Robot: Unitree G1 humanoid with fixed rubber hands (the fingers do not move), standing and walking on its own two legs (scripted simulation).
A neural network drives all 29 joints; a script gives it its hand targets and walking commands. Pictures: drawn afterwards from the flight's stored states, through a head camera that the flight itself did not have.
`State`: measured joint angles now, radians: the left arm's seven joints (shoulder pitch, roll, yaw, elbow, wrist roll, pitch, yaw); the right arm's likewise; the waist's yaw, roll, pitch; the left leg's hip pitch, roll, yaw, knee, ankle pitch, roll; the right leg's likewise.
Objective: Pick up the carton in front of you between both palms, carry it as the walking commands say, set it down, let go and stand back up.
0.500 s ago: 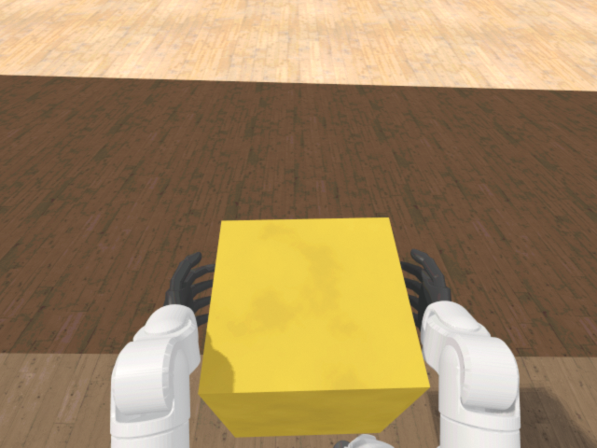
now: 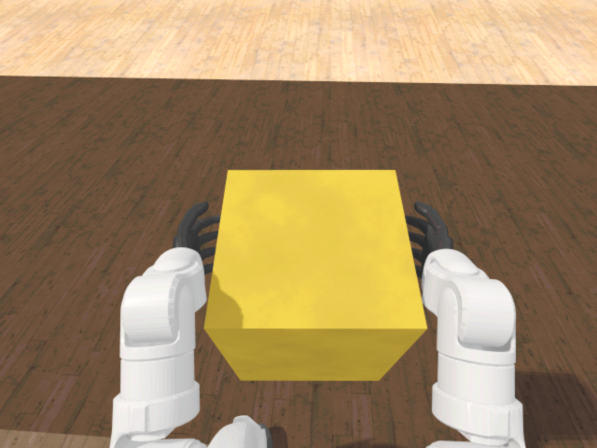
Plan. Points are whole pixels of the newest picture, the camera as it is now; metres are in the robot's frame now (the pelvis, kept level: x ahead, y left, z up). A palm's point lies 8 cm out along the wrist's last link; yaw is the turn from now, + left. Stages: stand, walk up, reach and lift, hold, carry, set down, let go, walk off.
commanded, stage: carry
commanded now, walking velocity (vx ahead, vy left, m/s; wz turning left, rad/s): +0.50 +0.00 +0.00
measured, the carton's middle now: (310, 285) +0.32 +0.00 +0.04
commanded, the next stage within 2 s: none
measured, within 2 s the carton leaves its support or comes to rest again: neither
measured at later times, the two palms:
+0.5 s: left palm (227, 99) +0.71 +0.17 +0.09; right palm (379, 100) +0.70 -0.13 +0.09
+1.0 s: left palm (240, 50) +1.04 +0.19 +0.04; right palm (351, 49) +1.06 -0.11 +0.03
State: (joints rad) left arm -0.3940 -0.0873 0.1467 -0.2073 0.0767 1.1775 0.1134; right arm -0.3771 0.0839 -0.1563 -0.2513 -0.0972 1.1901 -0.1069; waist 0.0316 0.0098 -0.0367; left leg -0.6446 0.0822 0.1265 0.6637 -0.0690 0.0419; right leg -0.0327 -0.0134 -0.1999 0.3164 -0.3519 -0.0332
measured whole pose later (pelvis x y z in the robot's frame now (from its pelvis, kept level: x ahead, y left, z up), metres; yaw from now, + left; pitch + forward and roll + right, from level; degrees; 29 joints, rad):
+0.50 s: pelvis +0.34 +0.04 -0.01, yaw +0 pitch +7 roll -1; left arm -0.64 -0.05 0.25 -0.08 0.08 1.19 0.14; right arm -0.66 0.06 -0.24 -0.03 -0.05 1.14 -0.13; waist -0.06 -0.01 0.06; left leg -0.20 -0.04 0.13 0.52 -0.30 0.11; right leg -0.63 -0.01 -0.06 0.62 0.02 -0.04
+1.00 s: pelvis +0.68 +0.02 -0.07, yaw +0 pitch +6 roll +0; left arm -0.64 -0.04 0.22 -0.01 0.02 1.15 0.15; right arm -0.60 0.06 -0.24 -0.10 -0.09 1.18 -0.13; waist 0.08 0.01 0.03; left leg -0.60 -0.02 0.08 0.51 0.13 0.06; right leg -0.15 0.09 -0.09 0.58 -0.37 -0.12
